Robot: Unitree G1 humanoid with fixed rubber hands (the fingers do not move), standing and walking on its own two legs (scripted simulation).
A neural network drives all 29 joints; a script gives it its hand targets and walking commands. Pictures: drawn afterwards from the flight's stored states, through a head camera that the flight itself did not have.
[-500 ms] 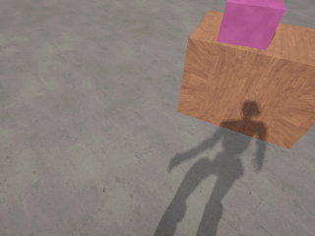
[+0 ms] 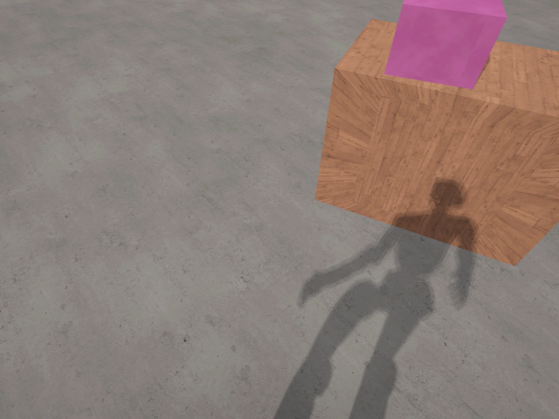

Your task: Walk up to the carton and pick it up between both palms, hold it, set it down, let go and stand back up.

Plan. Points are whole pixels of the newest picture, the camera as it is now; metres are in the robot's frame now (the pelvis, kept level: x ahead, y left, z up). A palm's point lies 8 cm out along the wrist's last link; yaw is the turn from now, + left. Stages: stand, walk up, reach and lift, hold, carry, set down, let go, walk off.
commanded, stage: stand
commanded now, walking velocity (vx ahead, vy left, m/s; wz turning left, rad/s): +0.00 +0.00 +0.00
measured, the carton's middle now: (439, 37) +1.25 -0.57 +0.02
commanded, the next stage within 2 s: none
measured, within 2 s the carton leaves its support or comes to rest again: neither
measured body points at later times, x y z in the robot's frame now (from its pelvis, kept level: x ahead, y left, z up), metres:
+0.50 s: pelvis -0.01 +0.00 +0.00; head +0.00 +0.00 +0.45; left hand +0.07 +0.31 -0.13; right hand +0.07 -0.32 -0.12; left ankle -0.01 +0.13 -0.75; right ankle -0.01 -0.12 -0.75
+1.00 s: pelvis -0.01 +0.00 +0.00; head -0.01 +0.00 +0.45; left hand +0.07 +0.30 -0.13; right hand +0.06 -0.31 -0.13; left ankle -0.01 +0.13 -0.75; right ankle -0.01 -0.12 -0.75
